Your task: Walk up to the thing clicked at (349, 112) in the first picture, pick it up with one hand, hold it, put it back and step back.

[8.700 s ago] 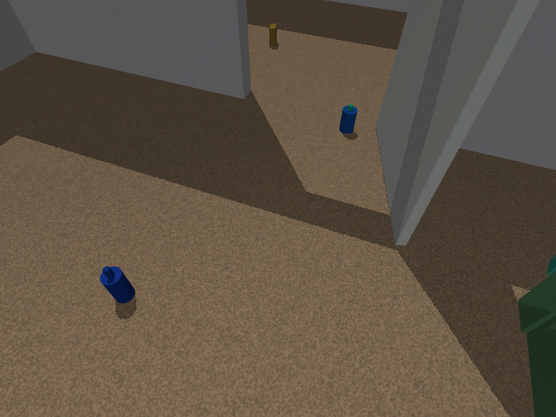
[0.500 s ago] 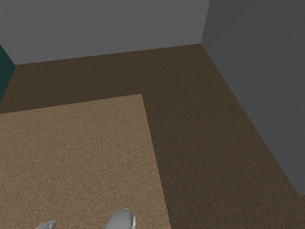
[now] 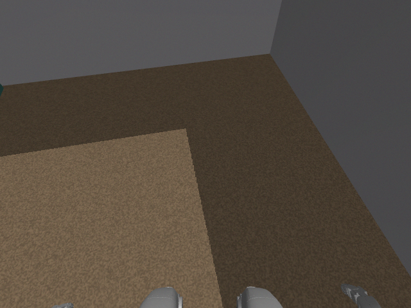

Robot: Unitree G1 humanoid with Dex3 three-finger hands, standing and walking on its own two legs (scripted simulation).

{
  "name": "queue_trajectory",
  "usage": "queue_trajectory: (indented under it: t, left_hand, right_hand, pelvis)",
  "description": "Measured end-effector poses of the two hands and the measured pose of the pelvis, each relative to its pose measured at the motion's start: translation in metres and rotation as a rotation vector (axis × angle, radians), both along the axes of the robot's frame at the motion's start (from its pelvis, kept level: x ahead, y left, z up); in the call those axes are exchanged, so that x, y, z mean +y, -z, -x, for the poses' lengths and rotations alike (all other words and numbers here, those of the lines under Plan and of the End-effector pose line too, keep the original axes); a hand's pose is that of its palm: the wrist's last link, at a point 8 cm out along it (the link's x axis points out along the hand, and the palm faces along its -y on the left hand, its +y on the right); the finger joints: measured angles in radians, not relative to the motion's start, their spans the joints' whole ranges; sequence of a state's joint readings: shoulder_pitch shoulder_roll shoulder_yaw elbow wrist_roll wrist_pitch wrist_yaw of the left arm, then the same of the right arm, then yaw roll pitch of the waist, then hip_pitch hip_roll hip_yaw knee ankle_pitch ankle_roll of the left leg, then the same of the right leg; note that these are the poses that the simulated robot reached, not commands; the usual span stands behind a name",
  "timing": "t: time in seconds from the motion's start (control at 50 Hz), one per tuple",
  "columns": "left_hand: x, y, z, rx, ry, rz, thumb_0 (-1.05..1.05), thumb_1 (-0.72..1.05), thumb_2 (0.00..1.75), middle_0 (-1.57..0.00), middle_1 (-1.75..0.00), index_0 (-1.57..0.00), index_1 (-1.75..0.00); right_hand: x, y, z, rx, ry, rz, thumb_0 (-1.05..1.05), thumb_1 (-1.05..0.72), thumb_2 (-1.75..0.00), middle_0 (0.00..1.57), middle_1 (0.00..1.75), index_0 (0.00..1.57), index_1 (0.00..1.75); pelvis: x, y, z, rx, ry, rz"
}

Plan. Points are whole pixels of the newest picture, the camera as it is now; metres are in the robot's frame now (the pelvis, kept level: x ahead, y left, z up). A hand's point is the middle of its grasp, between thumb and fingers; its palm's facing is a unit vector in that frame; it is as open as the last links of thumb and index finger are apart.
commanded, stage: walk up
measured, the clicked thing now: out of the picture -0.44 -0.98 -0.66
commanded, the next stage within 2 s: stand in 0.52 s
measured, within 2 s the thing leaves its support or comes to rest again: neither
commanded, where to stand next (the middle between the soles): +0.05 +0.02 m, yaw +0 degrees
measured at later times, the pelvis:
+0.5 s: pelvis +0.01 +0.00 +0.03, yaw +1 degrees
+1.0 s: pelvis +0.02 -0.01 +0.04, yaw +1 degrees
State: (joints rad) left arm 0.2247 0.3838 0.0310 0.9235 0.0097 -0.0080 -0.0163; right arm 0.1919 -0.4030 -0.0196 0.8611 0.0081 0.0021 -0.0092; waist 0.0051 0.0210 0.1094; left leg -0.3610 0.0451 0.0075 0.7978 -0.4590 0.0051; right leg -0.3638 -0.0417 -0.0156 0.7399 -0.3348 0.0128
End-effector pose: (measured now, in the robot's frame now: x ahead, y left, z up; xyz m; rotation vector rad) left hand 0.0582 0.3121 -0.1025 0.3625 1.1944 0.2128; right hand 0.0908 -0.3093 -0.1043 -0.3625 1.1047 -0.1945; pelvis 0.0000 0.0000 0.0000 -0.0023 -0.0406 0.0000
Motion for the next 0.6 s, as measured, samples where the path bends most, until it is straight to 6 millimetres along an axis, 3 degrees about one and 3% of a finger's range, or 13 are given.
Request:
queue_trajectory:
  t: [0.12,0.32,0.44,0.6]
  left_hand:
    - [-0.008,-0.007,-0.029,-0.043,0.01,0.006,0.01,0.91,0.9,-0.21,-0.3,-0.21,-0.3]
    - [-0.012,-0.018,-0.064,-0.094,0.016,0.039,0.01,0.91,0.9,-0.21,-0.3,-0.21,-0.3]
    - [-0.012,-0.021,-0.062,-0.079,-0.004,0.051,0.01,0.91,0.9,-0.2,-0.3,-0.2,-0.3]
    - [-0.013,-0.02,-0.036,-0.005,-0.02,0.049,0.01,0.91,0.9,-0.2,-0.3,-0.2,-0.3]
  right_hand:
    - [0.008,0.007,-0.007,0.029,0.001,-0.041,0.0,-0.91,-0.89,0.2,0.3,0.2,0.3]
    - [0.013,-0.007,0.002,0.092,0.018,-0.043,0.0,-0.91,-0.89,0.2,0.3,0.2,0.3]
    - [0.01,-0.016,0.004,0.112,0.022,-0.03,0.01,-0.91,-0.89,0.2,0.3,0.2,0.3]
    - [0.008,-0.022,-0.003,0.096,0.028,-0.031,0.0,-0.91,-0.89,0.2,0.3,0.2,0.3]
  pelvis:
    - [0.0,-0.005,-0.005,0.004,-0.008,-0.013]
    - [0.002,-0.021,-0.009,-0.002,-0.013,-0.011]
    - [0.001,-0.028,-0.009,-0.005,-0.017,-0.007]
    - [-0.001,-0.034,-0.008,-0.005,-0.017,-0.006]
